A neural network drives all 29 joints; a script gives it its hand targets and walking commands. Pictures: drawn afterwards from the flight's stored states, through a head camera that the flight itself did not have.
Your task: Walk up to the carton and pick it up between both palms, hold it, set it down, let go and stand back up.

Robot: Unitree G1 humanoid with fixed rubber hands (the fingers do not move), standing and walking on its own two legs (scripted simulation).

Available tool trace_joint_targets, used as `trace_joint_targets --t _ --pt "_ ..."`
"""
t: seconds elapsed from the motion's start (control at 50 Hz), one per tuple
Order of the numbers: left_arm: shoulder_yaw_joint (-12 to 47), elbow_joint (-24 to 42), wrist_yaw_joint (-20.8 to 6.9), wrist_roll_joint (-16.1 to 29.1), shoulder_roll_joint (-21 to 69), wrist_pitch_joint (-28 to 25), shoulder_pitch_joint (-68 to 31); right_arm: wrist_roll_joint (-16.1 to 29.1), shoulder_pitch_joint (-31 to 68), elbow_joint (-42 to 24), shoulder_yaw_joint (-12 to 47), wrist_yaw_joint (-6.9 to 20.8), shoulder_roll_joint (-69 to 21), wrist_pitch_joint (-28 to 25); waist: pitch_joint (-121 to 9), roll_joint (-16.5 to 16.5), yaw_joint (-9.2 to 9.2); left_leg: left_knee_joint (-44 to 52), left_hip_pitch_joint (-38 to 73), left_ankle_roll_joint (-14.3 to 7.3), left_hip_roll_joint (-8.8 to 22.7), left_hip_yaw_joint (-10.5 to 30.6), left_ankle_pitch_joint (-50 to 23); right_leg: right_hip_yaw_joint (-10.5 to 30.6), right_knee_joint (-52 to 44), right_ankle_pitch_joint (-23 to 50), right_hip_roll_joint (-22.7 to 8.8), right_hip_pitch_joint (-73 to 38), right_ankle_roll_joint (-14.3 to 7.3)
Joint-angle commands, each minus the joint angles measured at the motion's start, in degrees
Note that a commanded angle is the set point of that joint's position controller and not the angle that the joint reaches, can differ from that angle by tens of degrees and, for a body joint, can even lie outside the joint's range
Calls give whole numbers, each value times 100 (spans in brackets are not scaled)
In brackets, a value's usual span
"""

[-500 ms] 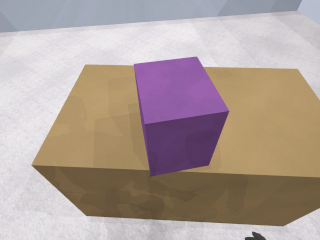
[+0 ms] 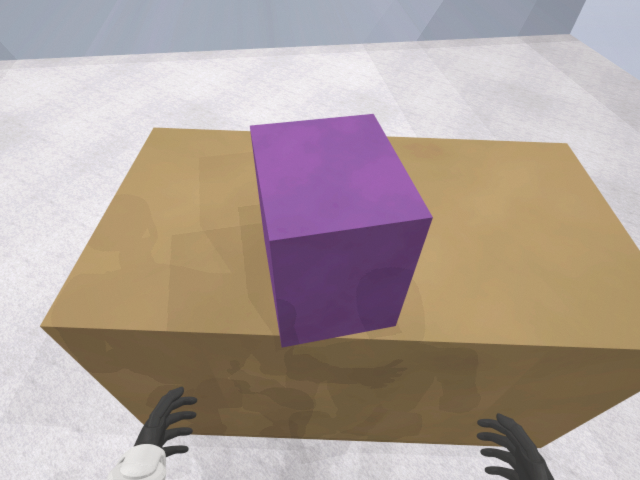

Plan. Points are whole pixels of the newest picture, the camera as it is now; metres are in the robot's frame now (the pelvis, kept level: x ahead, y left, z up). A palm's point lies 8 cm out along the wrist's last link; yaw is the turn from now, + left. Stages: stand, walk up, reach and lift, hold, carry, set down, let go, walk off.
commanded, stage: reach and lift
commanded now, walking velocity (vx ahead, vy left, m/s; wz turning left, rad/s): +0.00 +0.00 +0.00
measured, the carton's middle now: (327, 231) +0.49 +0.00 +0.00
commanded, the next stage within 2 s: none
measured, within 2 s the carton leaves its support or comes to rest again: neither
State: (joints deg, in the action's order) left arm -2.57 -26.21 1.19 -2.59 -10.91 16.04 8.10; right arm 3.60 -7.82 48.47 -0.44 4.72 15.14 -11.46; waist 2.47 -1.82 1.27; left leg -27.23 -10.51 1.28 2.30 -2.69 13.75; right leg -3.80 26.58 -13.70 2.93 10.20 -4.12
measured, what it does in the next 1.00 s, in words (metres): stands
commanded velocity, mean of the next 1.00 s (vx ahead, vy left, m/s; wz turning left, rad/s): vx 0.00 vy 0.00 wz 0.00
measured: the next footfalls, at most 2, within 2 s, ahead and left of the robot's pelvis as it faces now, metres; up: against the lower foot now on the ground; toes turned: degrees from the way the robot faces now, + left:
none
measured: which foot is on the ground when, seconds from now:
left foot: down 0.00-1.00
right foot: down 0.00-1.00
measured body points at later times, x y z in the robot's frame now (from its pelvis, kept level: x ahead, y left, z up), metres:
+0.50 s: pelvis +0.01 +0.00 +0.00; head +0.02 +0.00 +0.45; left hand +0.20 +0.22 -0.07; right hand +0.18 -0.24 -0.08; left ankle +0.01 +0.13 -0.74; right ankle +0.01 -0.07 -0.74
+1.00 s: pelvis +0.03 -0.01 +0.00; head +0.02 -0.01 +0.45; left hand +0.23 +0.18 -0.04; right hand +0.23 -0.26 -0.06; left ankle +0.01 +0.13 -0.74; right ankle +0.01 -0.07 -0.74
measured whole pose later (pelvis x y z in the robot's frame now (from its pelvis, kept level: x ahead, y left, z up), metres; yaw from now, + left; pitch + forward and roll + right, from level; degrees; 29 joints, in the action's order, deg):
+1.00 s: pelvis +0.03 -0.01 +0.00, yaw -1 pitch +0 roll +1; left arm 1.8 -32.0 9.8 -1.0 -3.5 -17.6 10.1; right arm 19.8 -3.8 54.4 5.8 11.6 19.6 -31.3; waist -1.8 -0.3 -1.9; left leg -25.5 -10.5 1.7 2.2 -3.4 15.1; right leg -2.9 26.8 -15.9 3.0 11.4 -4.4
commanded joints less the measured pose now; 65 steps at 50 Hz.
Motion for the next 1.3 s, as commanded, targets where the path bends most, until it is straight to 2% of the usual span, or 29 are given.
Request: trace_joint_targets --t 0.0,0.04,0.1,0.18,0.24,0.28,0.34,0.4,0.44,0.52,0.6,0.72,0.8,0.88,0.96,1.06,1.2,1.28 --pt "-296 -8 148 8 -751 -191 -567 -229 574 -1068 -249 8 351 134 648 -27 -317 568 -36 -200 -305 -88 231 569 -979 -678 -474 528 239" --pt "-270 282 238 18 -728 -290 -886 -195 565 -1370 -283 70 193 258 687 33 -315 552 -33 -218 -266 -91 498 740 -1126 -1436 -620 756 201" --pt "-208 723 371 78 -716 -525 -1077 -109 422 -1615 -388 130 155 357 278 142 -192 444 244 -191 -249 -31 483 947 -1224 -1733 -792 878 167" --pt "24 907 481 298 -631 -905 -855 -109 242 -1583 -611 166 281 207 -454 232 28 381 494 -186 -173 77 350 825 -1025 -1132 -733 804 149" --pt "97 685 500 419 -603 -1183 -503 -160 166 -1381 -714 139 373 -36 -802 90 71 381 456 -187 -150 111 133 721 -871 -529 -656 550 205" --pt "112 492 484 482 -588 -1358 -266 -193 178 -1283 -748 120 454 -220 -878 -94 36 441 403 -201 -151 114 -62 592 -782 -51 -549 351 242" --pt "63 337 485 508 -536 -1654 3 -130 282 -1229 -674 114 580 -519 -994 -311 -135 525 358 -180 -157 100 -604 461 -666 752 -393 -1 293" --pt "35 151 510 433 -354 -1906 196 55 347 -1088 -493 176 712 -747 -888 -405 -297 578 423 -148 -153 109 -1113 428 -677 1182 -276 -179 254" --pt "74 163 563 350 -197 -2056 272 226 357 -999 -380 260 825 -883 -803 -303 -387 605 556 -104 -129 131 -1439 404 -713 1323 -207 -182 173" --pt "210 277 658 183 109 -2305 258 590 342 -742 -207 435 1008 -1118 -596 -55 -405 606 810 -22 -92 170 -1729 418 -825 1381 -162 -3 36" --pt "316 549 787 57 261 -2600 131 962 319 -489 -97 586 1145 -1364 -654 205 -349 582 919 17 -77 186 -1700 462 -849 1328 -183 84 -32" --pt "357 665 907 -6 356 -3129 -20 1381 486 -119 108 668 1286 -1783 -960 211 -276 406 692 2 -119 166 -1603 584 -616 1672 -249 -81 50" --pt "386 505 915 47 425 -3415 -114 1579 744 36 224 669 1386 -2050 -1110 30 -266 294 393 -15 -151 140 -1434 679 -441 1792 -289 -234 142" --pt "359 208 889 152 498 -3612 -266 1659 1023 3 303 663 1466 -2244 -1073 -311 -323 285 -83 -50 -184 115 -1035 829 -325 1658 -369 -357 265" --pt "382 -66 864 207 657 -3737 -364 1801 1191 88 415 687 1566 -2374 -991 -515 -334 251 -246 -25 -183 123 -951 879 -287 1605 -372 -326 304" --pt "404 -64 916 339 706 -3901 -834 2015 1649 -63 502 708 1674 -2490 -1091 -675 -344 197 -416 -19 -183 129 -784 948 -233 1448 -381 -198 361" --pt "307 -23 1084 244 734 -3846 -1400 2351 2194 233 688 806 1768 -2342 -1316 -440 -410 132 -511 -22 -172 102 -545 1034 -228 861 -373 77 300" --pt "246 209 1156 239 724 -3554 -1745 2438 2562 150 720 816 1845 -2092 -1561 -389 -427 151 -542 -32 -180 55 -528 1095 -229 990 -397 9 314"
